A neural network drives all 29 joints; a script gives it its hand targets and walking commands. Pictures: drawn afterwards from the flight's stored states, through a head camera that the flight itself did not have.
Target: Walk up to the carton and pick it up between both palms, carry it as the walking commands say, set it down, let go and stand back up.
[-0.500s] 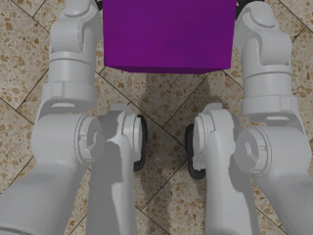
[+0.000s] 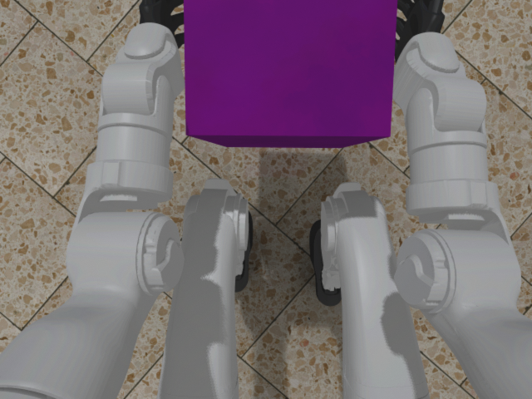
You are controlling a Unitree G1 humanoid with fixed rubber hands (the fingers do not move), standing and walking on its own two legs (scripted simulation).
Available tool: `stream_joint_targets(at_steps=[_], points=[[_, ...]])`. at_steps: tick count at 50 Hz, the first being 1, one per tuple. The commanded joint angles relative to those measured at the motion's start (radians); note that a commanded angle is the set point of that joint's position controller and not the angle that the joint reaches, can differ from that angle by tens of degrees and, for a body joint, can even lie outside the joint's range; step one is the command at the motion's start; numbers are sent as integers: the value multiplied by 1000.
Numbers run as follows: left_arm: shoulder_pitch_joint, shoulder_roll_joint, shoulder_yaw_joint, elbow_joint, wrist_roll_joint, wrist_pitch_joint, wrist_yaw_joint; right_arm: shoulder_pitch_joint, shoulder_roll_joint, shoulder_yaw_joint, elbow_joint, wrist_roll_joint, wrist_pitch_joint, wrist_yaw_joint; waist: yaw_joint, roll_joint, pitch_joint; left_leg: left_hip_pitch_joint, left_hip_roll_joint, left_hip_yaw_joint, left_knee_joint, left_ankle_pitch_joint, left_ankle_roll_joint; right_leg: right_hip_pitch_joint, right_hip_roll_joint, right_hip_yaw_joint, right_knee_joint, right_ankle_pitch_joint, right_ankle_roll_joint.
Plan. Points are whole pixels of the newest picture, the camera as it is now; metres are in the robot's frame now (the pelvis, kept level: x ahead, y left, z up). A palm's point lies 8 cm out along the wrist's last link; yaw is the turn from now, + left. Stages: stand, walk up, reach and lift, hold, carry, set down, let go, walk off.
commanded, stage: reach and lift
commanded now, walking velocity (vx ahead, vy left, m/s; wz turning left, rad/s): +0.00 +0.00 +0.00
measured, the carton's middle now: (285, 63) +0.52 +0.00 -0.12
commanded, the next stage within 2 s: none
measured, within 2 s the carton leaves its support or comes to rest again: neither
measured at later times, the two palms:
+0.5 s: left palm (139, 18) +0.51 +0.15 +0.01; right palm (458, 25) +0.50 -0.14 +0.02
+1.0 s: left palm out of the picture +0.49 +0.15 +0.09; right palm out of the picture +0.48 -0.14 +0.09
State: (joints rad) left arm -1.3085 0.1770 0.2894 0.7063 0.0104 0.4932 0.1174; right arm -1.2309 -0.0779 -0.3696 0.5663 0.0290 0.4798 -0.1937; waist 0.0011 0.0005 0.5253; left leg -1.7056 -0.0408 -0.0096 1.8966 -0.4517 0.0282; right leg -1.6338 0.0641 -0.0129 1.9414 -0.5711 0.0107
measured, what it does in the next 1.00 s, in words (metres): rises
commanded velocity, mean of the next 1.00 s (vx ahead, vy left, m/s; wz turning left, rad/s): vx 0.00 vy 0.00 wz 0.00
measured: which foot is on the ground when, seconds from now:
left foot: down 0.00-1.00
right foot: down 0.00-1.00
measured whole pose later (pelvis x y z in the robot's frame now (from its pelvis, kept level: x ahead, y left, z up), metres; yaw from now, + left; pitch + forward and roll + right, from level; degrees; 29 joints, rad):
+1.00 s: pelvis +0.00 +0.00 +0.12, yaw +0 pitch +6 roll -2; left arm -1.15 0.12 0.26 0.68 0.04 0.50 0.13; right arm -1.07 -0.05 -0.34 0.55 0.02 0.48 -0.17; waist 0.00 0.00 0.52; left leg -1.21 -0.04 -0.02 1.51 -0.39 0.03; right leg -1.15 0.07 0.01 1.53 -0.48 0.01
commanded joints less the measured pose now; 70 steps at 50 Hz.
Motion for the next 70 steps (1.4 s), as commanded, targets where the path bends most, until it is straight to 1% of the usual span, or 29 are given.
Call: stream_joint_targets(at_steps=[1, 3, 5, 9, 10, 12, 14, 17, 19, 21, 22, 27, 29, 31, 32, 36, 38, 44, 46, 48, 50, 56, 58, 59, 60, 62, 65, 69, 70], points=[[-725, -1214, -578, -277, -174, -28, -234, -813, 1081, 631, -174, 107, -7, 297, -49, 18, -2411, 966, -116, -48, -307, 156, -28, 491, 122, 1, -378, 158, -21], [-709, -1234, -602, -307, -182, -30, -233, -797, 1098, 652, -201, 115, -10, 301, -53, 18, -2475, 1016, -118, -48, -319, 195, -32, 538, 125, 4, -393, 200, -24], [-680, -1242, -597, -279, -177, -25, -235, -779, 1083, 638, -193, 106, -11, 302, -65, 24, -2458, 1034, -115, -54, -335, 190, -34, 527, 126, 0, -402, 191, -22], [-663, -1240, -629, -345, -182, -29, -230, -762, 1102, 684, -242, 128, -13, 304, -42, 17, -2541, 1102, -120, -55, -347, 281, -36, 604, 129, 13, -425, 272, -18], [-665, -1239, -627, -335, -183, -29, -228, -761, 1093, 679, -241, 125, -12, 301, -54, 15, -2519, 1094, -119, -56, -357, 262, -35, 609, 129, 15, -439, 257, -16], [-656, -1246, -646, -366, -197, -30, -222, -767, 1095, 706, -278, 144, -15, 298, -51, 15, -2570, 1152, -122, -65, -372, 306, -35, 644, 131, 12, -445, 296, -14], [-634, -1240, -641, -358, -192, -34, -218, -757, 1078, 707, -273, 142, -20, 296, -42, 11, -2529, 1130, -121, -62, -376, 304, -37, 645, 128, 24, -458, 294, -14], [-623, -1245, -645, -350, -191, -34, -214, -742, 1073, 698, -273, 135, -25, 292, -57, 12, -2496, 1148, -117, -73, -409, 276, -38, 663, 124, 23, -485, 274, -14], [-635, -1242, -650, -367, -199, -36, -213, -765, 1082, 714, -301, 155, -26, 287, -45, 7, -2513, 1162, -117, -71, -421, 281, -35, 705, 121, 33, -503, 285, -9], [-642, -1219, -622, -338, -178, -40, -211, -734, 1086, 681, -231, 134, -20, 288, -37, 7, -2422, 1142, -111, -70, -447, 225, -32, 673, 118, 35, -522, 227, -10], [-630, -1231, -613, -306, -170, -37, -212, -732, 1073, 664, -214, 118, -24, 291, -52, 8, -2385, 1134, -106, -77, -457, 194, -34, 653, 116, 33, -531, 201, -14], [-613, -1225, -601, -292, -154, -42, -218, -715, 1099, 657, -179, 117, -24, 298, -41, 0, -2365, 1146, -104, -73, -492, 179, -29, 693, 111, 39, -574, 191, -11], [-599, -1247, -629, -318, -163, -38, -220, -691, 1112, 677, -209, 122, -22, 300, -46, 7, -2428, 1206, -105, -76, -509, 224, -32, 742, 114, 39, -588, 238, -11], [-585, -1245, -624, -314, -161, -35, -221, -680, 1112, 675, -202, 115, -17, 303, -42, -9, -2422, 1222, -104, -80, -523, 230, -33, 755, 115, 42, -607, 237, -13], [-606, -1241, -630, -335, -175, -37, -221, -701, 1110, 683, -231, 122, -18, 303, -51, -19, -2442, 1246, -105, -84, -534, 225, -30, 777, 115, 40, -614, 234, -10], [-594, -1249, -649, -339, -172, -31, -220, -685, 1102, 690, -229, 123, -16, 307, -48, 4, -2424, 1279, -99, -92, -564, 235, -36, 778, 110, 47, -640, 245, -16], [-600, -1250, -657, -365, -180, -35, -221, -691, 1116, 708, -254, 135, -17, 308, -42, -10, -2447, 1315, -100, -96, -588, 241, -35, 820, 109, 49, -663, 252, -14], [-580, -1260, -632, -315, -168, -30, -223, -680, 1096, 675, -214, 109, -16, 314, -50, -8, -2351, 1340, -90, -112, -648, 192, -36, 818, 99, 56, -720, 206, -19], [-561, -1271, -635, -308, -157, -30, -224, -673, 1102, 678, -215, 113, -21, 321, -41, 7, -2358, 1368, -87, -120, -664, 196, -39, 816, 101, 57, -729, 209, -22], [-564, -1274, -642, -330, -163, -34, -226, -658, 1109, 680, -218, 108, -19, 324, -49, -3, -2372, 1395, -86, -121, -680, 203, -39, 847, 99, 58, -748, 216, -23], [-538, -1268, -623, -293, -145, -29, -230, -649, 1112, 661, -190, 94, -17, 328, -44, -6, -2317, 1384, -83, -122, -704, 174, -35, 845, 98, 57, -767, 193, -20], [-530, -1291, -664, -359, -165, -31, -237, -622, 1143, 704, -240, 112, -15, 340, -40, -11, -2387, 1486, -81, -132, -755, 241, -41, 945, 95, 66, -823, 257, -21], [-511, -1294, -653, -331, -158, -33, -240, -602, 1141, 690, -208, 102, -15, 343, -46, -15, -2318, 1469, -78, -137, -774, 219, -39, 927, 91, 72, -844, 235, -24], [-514, -1283, -651, -337, -159, -35, -242, -612, 1146, 695, -218, 105, -16, 342, -35, -21, -2310, 1468, -79, -136, -786, 208, -37, 944, 90, 76, -857, 225, -24], [-529, -1284, -645, -338, -161, -38, -245, -608, 1146, 685, -203, 100, -15, 343, -44, -20, -2284, 1457, -78, -131, -794, 188, -36, 950, 87, 78, -869, 210, -22], [-501, -1305, -656, -343, -160, -40, -244, -591, 1145, 689, -205, 95, -20, 348, -42, -3, -2286, 1499, -74, -144, -815, 217, -40, 954, 85, 76, -877, 246, -28], [-481, -1309, -660, -335, -166, -38, -248, -612, 1150, 713, -243, 104, -22, 348, -36, -27, -2291, 1531, -73, -144, -837, 224, -38, 997, 82, 81, -909, 245, -23], [-494, -1301, -672, -380, -172, -41, -252, -568, 1194, 729, -234, 110, -10, 348, -24, -41, -2303, 1561, -74, -136, -872, 238, -36, 1074, 80, 88, -950, 260, -19], [-471, -1304, -661, -356, -162, -37, -253, -553, 1189, 715, -221, 97, -8, 349, -25, -42, -2267, 1549, -71, -138, -880, 220, -34, 1059, 79, 88, -957, 241, -20]])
